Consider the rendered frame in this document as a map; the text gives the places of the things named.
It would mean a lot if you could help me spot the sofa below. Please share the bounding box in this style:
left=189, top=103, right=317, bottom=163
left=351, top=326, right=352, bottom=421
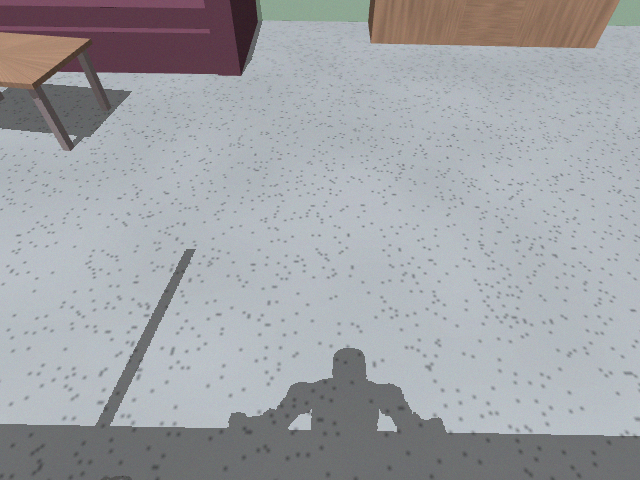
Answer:
left=0, top=0, right=258, bottom=76

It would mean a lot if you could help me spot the coffee table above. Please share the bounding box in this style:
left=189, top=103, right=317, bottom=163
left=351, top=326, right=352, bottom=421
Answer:
left=0, top=32, right=112, bottom=151

